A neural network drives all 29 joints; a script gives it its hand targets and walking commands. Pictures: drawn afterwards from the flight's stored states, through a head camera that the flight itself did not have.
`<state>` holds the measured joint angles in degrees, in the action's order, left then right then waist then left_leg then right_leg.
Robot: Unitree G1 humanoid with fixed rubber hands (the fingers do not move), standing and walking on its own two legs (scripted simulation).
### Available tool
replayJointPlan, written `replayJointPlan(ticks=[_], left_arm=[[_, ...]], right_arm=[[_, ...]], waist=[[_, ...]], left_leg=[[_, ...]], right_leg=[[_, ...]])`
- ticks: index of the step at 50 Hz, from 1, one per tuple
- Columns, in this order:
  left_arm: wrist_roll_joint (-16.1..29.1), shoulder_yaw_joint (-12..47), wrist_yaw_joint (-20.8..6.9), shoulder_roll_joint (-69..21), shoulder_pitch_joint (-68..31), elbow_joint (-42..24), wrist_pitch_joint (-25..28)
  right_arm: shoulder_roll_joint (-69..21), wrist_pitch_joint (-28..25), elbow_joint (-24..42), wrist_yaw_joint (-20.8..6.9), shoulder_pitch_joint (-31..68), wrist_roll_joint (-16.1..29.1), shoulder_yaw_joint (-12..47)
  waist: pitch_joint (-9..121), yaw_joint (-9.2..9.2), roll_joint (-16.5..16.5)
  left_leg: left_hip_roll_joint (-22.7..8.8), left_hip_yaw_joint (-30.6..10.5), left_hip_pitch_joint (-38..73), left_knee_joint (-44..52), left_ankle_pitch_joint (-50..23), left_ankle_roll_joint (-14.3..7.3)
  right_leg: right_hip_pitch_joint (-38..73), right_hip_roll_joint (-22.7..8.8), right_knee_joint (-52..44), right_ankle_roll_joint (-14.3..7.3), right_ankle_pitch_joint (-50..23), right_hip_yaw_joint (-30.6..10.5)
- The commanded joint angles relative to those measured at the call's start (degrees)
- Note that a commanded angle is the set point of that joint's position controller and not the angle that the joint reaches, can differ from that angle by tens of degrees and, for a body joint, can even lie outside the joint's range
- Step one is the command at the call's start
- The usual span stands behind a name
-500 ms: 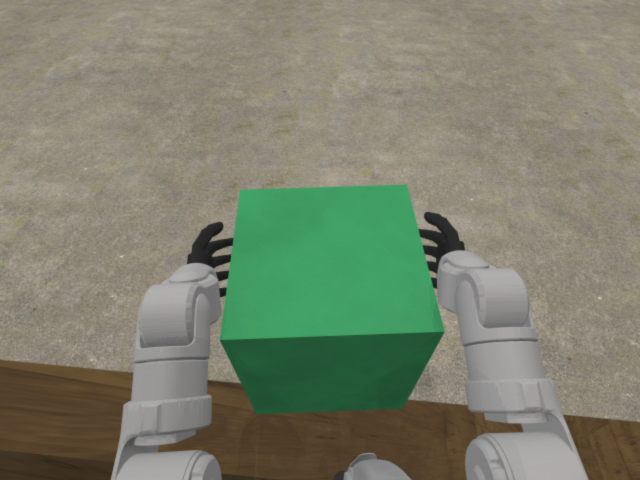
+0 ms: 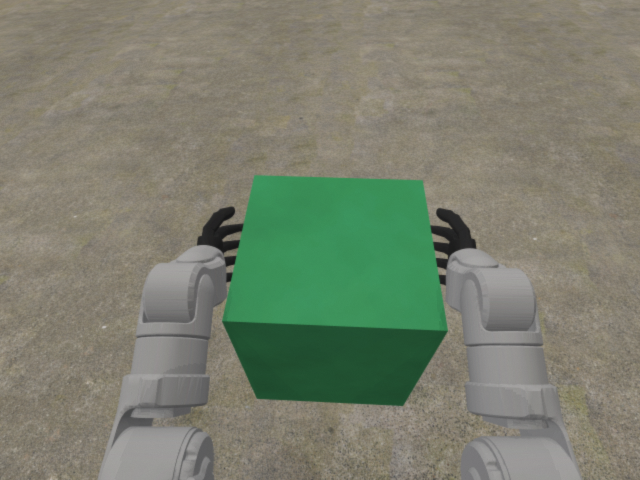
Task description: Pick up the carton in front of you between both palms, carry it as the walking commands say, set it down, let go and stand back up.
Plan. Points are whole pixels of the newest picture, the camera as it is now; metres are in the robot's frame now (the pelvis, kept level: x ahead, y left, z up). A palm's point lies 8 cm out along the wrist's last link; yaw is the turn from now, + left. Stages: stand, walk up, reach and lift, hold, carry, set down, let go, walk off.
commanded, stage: carry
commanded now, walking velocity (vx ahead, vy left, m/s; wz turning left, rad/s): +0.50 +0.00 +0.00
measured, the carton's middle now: (333, 297) +0.35 -0.01 +0.05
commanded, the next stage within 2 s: none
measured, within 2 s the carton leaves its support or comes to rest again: neither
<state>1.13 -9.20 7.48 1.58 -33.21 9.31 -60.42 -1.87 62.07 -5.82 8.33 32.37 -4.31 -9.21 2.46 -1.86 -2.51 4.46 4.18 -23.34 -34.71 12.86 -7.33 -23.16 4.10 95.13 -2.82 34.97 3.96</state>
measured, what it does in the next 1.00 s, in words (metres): goes down: right foot 0.14 m lower, then left foot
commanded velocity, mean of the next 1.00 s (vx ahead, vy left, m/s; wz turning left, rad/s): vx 0.50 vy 0.00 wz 0.00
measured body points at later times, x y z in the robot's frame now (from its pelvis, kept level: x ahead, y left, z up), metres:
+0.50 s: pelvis +0.41 -0.04 -0.15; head +0.45 -0.04 +0.30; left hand +0.76 +0.13 -0.08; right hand +0.78 -0.17 -0.07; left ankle +0.28 +0.08 -0.69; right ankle +0.46 -0.09 -0.87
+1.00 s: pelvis +0.75 +0.00 -0.11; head +0.79 +0.01 +0.34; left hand +1.11 +0.13 -0.03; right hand +1.08 -0.18 -0.03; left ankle +0.77 +0.07 -0.86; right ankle +0.73 -0.14 -0.80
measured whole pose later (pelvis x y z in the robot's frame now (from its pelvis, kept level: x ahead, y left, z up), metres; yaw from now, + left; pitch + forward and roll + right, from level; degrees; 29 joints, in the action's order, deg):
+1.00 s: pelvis +0.75 +0.00 -0.11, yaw -2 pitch +6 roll -3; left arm -4.1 -10.0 7.2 -4.8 -26.6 -2.9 -63.7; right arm -3.9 63.0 4.0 7.9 25.1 -2.4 -11.7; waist 1.7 -2.3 -1.8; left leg -0.9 6.0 -16.5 -18.0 7.3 -4.2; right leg -30.1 -1.0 52.5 1.0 21.0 3.3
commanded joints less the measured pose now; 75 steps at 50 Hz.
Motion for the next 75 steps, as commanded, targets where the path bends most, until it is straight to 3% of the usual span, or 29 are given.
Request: replayJointPlan(ticks=[1, 2, 4, 7, 9, 12, 15, 17, 18, 19, 20, 21, 22, 25, 27, 30, 35, 38, 39, 40, 41, 42, 45, 56, 61, 62, 64, 68, 75], left_arm=[[16.2, 30.18, -12.32, -54.61, -32.15, -3.99, -1.62], [15.05, 29.4, -12.09, -55.39, -31.44, -4.46, -1.73], [13.23, 28.19, -11.97, -56.14, -34.73, -5.83, -0.83], [13.07, 29.79, -12.08, -59.12, -35.7, -7.37, 0.45], [13.15, 31.5, -11.75, -60.08, -35.4, -8.64, 0.96], [13.65, 34.54, -10.86, -59.71, -35.58, -11.86, 1.32], [13.35, 35.86, -9.99, -56.92, -34.27, -13.32, 0.71], [13.14, 35.59, -10.05, -55.12, -31.69, -12.52, 0.1], [12.72, 34.87, -10.31, -53.12, -30.44, -11.64, -0.38], [12.77, 34.29, -10.82, -50.75, -31.41, -10.89, -0.79], [13.2, 34.06, -10.83, -50.08, -30.47, -7.75, -1.3], [14.52, 34.16, -10.96, -51.52, -28.32, -6.21, -1.45], [16.8, 35.33, -11.38, -55.1, -29.3, -9.09, -1.08], [23.96, 40.12, -12.24, -63.85, -41.16, -17.32, 0.04], [25.75, 41.95, -12.58, -65.16, -41.52, -18.76, 0.78], [26.23, 43.15, -13.65, -65.73, -37.3, -16.98, 1.65], [24.33, 44.38, -14.77, -64.22, -33.08, -15.33, 2.99], [23.03, 44.17, -14.31, -61.37, -32.51, -15.64, 2.87], [22.14, 43.59, -14.17, -59.82, -32.39, -15.37, 2.47], [21.29, 43.2, -14.09, -59.59, -30.9, -13.92, 1.57], [20.29, 41.88, -13.86, -58.59, -26.98, -12.64, 0.47], [19.93, 40.85, -13.6, -59.03, -27.13, -13.18, -0.12], [17.25, 38.59, -12.93, -60.8, -27.69, -15.07, -1.33], [12.38, 42.1, -14.06, -62.87, -12.64, -20.9, -5.68], [14.7, 43.14, -16.56, -61.66, -7.05, -22.68, -7.45], [14.76, 42.46, -16.9, -61.42, -5.14, -22.14, -7.69], [14.02, 41.25, -17.34, -60.78, -2.09, -20.36, -7.43], [16.51, 43.52, -18.02, -64.88, -5.28, -26.47, -6.7], [16.85, 44.25, -18.39, -61.5, 0.2, -28.94, -6.46]], right_arm=[[-54.43, 0.29, 2.85, -13.47, 37.03, 26.25, 36.97], [-56.78, 0.01, 3.42, -13.88, 39.66, 29.0, 38.42], [-63.01, -1.11, 4.83, -14.91, 46.21, 32.34, 40.6], [-66.25, -2.4, 5.42, -15.32, 46.55, 34.15, 41.04], [-66.56, -2.88, 4.62, -15.41, 44.13, 33.39, 40.33], [-65.34, -3.67, 4.3, -15.47, 38.33, 32.01, 39.78], [-62.62, -3.56, 3.61, -15.29, 34.18, 30.89, 39.69], [-60.62, -3.28, 2.24, -15.08, 31.77, 29.63, 39.13], [-59.58, -3.02, 1.62, -15.01, 31.07, 29.01, 38.66], [-58.62, -2.67, 2.26, -14.88, 32.99, 28.14, 38.24], [-56.82, -1.48, 1.03, -14.2, 34.45, 27.55, 36.92], [-56.26, -0.6, 1.7, -13.55, 33.3, 27.32, 36.44], [-56.58, -0.51, 4.69, -13.17, 35.24, 26.87, 36.13], [-58.21, -1.56, 10.5, -12.36, 39.29, 24.22, 35.48], [-57.69, -2.41, 10.7, -11.46, 35.66, 21.66, 35.35], [-57.15, -3.5, 10.36, -10.97, 30.16, 18.99, 36.45], [-56.02, -5.09, 11.36, -11.63, 28.53, 18.85, 39.61], [-54.97, -4.57, 11.63, -12.46, 27.36, 20.27, 40.58], [-53.93, -4.08, 11.65, -12.77, 27.4, 20.85, 40.25], [-52.01, -3.45, 9.99, -12.89, 27.52, 20.56, 39.1], [-51.69, -2.8, 8.07, -13.11, 24.32, 20.84, 39.33], [-53.54, -2.12, 8.8, -13.56, 23.86, 22.05, 39.78], [-58.87, -0.27, 14.23, -15.06, 30.64, 26.09, 41.45], [-58.52, 4.83, 15.22, -19.14, 13.2, 22.37, 40.49], [-56.56, 5.4, 16.93, -18.48, 5.81, 18.93, 40.86], [-56.65, 5.66, 17.15, -18.35, 4.2, 18.85, 40.87], [-56.76, 6.86, 21.01, -18.39, 5.78, 19.91, 42.2], [-60.08, 5.6, 22.84, -18.73, 6.48, 21.37, 43.96], [-59.38, 4.69, 23.64, -17.4, -0.61, 19.67, 44.48]], waist=[[21.08, -2.75, 0.46], [25.61, -3.16, -1.05], [20.29, -1.18, 6.5], [20.68, -1.99, 1.15], [18.91, -5.12, 3.54], [16.93, -7.29, -1.23], [16.16, -6.32, -3.73], [17.54, -0.79, -3.04], [20.52, 2.67, -0.59], [21.59, 2.15, 8.99], [29.55, 4.53, 14.91], [37.19, 8.6, 13.84], [37.11, 9.22, 7.61], [27.65, 5.74, 0.86], [26.89, 5.1, 4.22], [27.26, 5.93, 10.36], [23.18, 6.07, 9.17], [26.7, 0.63, 8.68], [28.72, -1.31, 5.3], [34.62, 0.44, -7.47], [38.78, -1.43, -12.87], [36.12, -1.04, -9.2], [27.4, 0.16, -1.02], [16.16, 0.54, -8.44], [14.75, 1.57, -4.86], [17.16, 2.26, -1.62], [18.83, 3.33, 22.93], [15.94, 2.5, 5.97], [12.62, 2.84, 9.61]], left_leg=[[-18.51, -29.67, 41.24, -3.34, -32.9, -9.34], [-22.99, -40.07, 37.49, -1.89, -14.57, -14.02], [-22.44, -38.29, 19.38, 1.19, -18.3, -14.38], [-18.72, -29.88, 17.1, -1.86, -24.69, -9.56], [-7.92, -19.09, 18.96, -8.77, -8.93, -4.8], [-5.24, -14.96, 15.34, -10.99, -4.85, -4.18], [-3.1, -10.18, 17.56, -20.46, -5.71, -1.61], [-3.9, -7.41, 17.03, -33.17, -15.99, -0.26], [-4.2, -5.73, 9.94, -43.25, -17.26, 1.02], [-0.88, -4.29, -9.17, -58.5, 21.89, 3.21], [-1.11, -7.79, -30.14, -69.82, 32.39, 6.36], [-1.47, -8.87, -36.69, -72.69, 28.02, 5.81], [-3.63, -8.73, -35.84, -67.73, 24.53, 4.72], [-7.23, -8.07, -29.25, -51.33, 12.59, 5.23], [-7.95, -6.31, -26.59, -43.96, 12.34, 5.91], [-7.44, -3.45, -26.4, -29.77, 3.01, 5.76], [-2.23, 3.74, -8.35, 0.55, -13.05, 5.28], [-1.17, 6.73, 15.84, 12.64, -23.16, 3.7], [-8.62, -2.15, 27.81, 9.67, -30.18, 2.45], [-25.75, -23.31, 44.1, 3.08, -53.83, -3.97], [-29.75, -38.21, 51.19, 8.72, -37.54, -12.89], [-27.21, -35.16, 49.55, 11.24, -27.88, -10.89], [-22.69, -23.09, 37.28, 15.64, -29.45, -3.35], [-16.73, -3.97, 27.36, 21.38, -24.5, 0.7], [-15.07, 1.2, 18.68, 9.4, -20.37, 3.52], [-13.85, 3.08, 11.3, 0.71, -16.32, 5.13], [-3.72, 2.69, -14.45, -24.81, 14.2, 8.26], [-12.36, -4.59, -14.92, -28.45, 7.98, 6.27], [-10.19, 2.96, -10.19, -3.77, -3.26, 8.91]], right_leg=[[-36.19, -4.09, -3.73, 0.52, -5.58, -9.47], [-36.41, -5.07, -4.15, 0.47, -4.95, -12.0], [-25.96, -6.47, -22.92, 2.41, -9.73, -10.9], [-24.12, -6.8, -22.55, 1.26, -24.0, -6.86], [-24.42, -5.16, -43.62, 1.36, -45.84, -3.78], [-12.88, -2.46, -61.12, 0.87, -55.92, 0.56], [-2.75, -2.53, -73.9, -0.45, -63.82, 1.66], [9.05, -3.63, -81.05, -1.86, -63.77, 3.46], [20.91, -4.93, -77.9, -2.77, -57.11, 2.03], [36.72, -14.37, -64.37, -5.78, -79.4, -6.27], [59.23, -27.12, -50.81, -13.21, -90.25, -23.55], [62.75, -30.72, -55.67, -20.11, -64.59, -35.61], [54.81, -27.49, -62.78, -19.51, -40.27, -37.88], [32.3, -22.16, -65.63, -14.75, -46.43, -30.23], [27.45, -19.14, -66.66, -13.23, -44.67, -25.06], [29.68, -15.59, -65.87, -11.38, -60.75, -17.54], [26.03, -11.17, -66.67, -5.84, -67.77, -6.23], [21.55, -10.64, -54.12, -1.06, -70.61, 0.25], [12.12, -9.52, -45.12, 0.49, -53.57, 0.56], [-1.19, -4.54, -34.14, 2.17, -12.88, -1.06], [-13.73, 0.58, -19.14, 3.89, -2.09, -3.47], [-17.93, -2.71, -18.01, 2.58, -4.53, -5.25], [-15.99, -6.85, -30.91, 2.7, -12.52, -4.79], [-5.92, -5.5, -65.16, 4.71, -28.32, 5.31], [11.61, -4.93, -72.75, 3.08, -28.2, 9.45], [21.73, -8.64, -71.99, 1.95, -24.66, 5.07], [36.87, -29.09, -81.99, -9.02, -19.92, -32.87], [24.26, -25.04, -84.04, -5.85, -24.06, -17.24], [22.93, -19.72, -86.96, -4.06, -29.86, -1.8]])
